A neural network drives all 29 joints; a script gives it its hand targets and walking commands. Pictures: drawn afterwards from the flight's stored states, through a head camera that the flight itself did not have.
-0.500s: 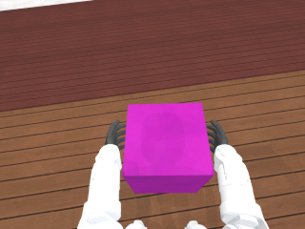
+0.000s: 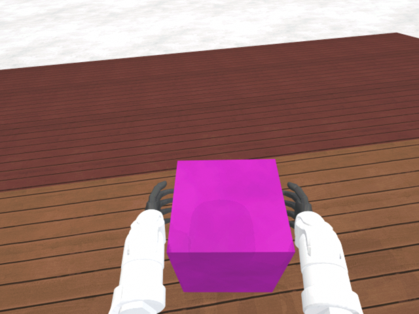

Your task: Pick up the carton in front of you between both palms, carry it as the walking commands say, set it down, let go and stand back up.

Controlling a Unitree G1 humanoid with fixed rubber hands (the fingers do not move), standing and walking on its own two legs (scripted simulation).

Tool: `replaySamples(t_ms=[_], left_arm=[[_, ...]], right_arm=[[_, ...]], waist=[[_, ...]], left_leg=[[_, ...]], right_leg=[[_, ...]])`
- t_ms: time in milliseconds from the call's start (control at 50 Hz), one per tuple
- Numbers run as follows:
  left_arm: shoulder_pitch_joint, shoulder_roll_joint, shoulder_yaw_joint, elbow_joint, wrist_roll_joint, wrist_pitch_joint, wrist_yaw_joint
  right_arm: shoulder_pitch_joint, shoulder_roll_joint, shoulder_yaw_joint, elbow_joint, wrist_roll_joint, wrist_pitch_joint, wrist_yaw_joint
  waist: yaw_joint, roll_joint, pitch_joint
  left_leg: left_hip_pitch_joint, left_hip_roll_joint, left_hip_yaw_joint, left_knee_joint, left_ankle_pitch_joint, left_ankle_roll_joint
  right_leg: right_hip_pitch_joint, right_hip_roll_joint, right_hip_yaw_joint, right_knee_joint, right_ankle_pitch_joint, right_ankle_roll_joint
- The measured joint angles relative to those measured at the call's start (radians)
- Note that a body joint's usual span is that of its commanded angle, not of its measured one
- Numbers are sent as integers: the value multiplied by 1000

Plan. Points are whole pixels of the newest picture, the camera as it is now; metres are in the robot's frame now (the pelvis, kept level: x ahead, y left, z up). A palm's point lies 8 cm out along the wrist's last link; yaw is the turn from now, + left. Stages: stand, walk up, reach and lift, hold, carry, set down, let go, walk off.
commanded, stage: reach and lift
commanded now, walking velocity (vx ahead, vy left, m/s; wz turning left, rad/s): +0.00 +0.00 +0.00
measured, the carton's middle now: (226, 229) +0.32 +0.00 -0.05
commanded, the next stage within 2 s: hold in 0.76 s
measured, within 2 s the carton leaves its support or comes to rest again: neither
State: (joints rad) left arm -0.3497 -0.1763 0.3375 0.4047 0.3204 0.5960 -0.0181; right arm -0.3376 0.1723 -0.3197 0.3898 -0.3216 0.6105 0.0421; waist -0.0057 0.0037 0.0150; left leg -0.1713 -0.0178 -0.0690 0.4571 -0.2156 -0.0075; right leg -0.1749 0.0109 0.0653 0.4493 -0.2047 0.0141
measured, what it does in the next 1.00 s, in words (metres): stands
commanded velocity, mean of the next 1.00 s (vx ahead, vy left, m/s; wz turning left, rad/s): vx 0.00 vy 0.00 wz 0.00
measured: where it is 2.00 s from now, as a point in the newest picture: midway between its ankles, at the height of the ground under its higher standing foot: outside the picture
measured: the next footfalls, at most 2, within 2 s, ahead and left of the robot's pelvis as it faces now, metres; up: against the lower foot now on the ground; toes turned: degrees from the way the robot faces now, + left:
right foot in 1.98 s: +0.17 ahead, -0.10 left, +0.00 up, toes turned -9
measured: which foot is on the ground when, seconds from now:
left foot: down 0.00-1.00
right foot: down 0.00-1.00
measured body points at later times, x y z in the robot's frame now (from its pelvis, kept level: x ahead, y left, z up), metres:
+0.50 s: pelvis +0.02 +0.00 +0.01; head +0.00 +0.00 +0.46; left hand +0.33 +0.15 +0.03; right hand +0.32 -0.15 +0.03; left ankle +0.03 +0.13 -0.74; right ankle +0.03 -0.13 -0.74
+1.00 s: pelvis +0.01 +0.00 +0.01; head -0.03 +0.00 +0.45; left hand +0.31 +0.15 +0.05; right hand +0.31 -0.15 +0.05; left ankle +0.03 +0.13 -0.74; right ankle +0.03 -0.13 -0.74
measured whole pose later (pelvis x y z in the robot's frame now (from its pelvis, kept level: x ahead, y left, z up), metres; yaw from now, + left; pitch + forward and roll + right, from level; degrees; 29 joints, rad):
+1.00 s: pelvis +0.01 +0.00 +0.01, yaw +0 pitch -8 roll +0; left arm -0.26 -0.15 0.22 0.21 0.28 0.75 -0.01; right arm -0.25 0.15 -0.20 0.19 -0.27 0.77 0.02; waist 0.00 0.00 0.03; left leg -0.01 -0.01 -0.07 0.33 -0.18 -0.01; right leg -0.02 0.01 0.07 0.33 -0.17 0.01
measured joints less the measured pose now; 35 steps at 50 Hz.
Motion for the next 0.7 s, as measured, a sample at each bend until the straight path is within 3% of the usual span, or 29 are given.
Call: replaySamples(t_ms=[700], left_arm=[[79, 22, -103, -132, -31, 81, 3]], right_arm=[[83, -22, 101, -134, 38, 79, -12]], waist=[[0, -2, 18]], left_leg=[[120, 5, -4, -113, 24, -1]], right_leg=[[119, -2, -1, -111, 23, -2]])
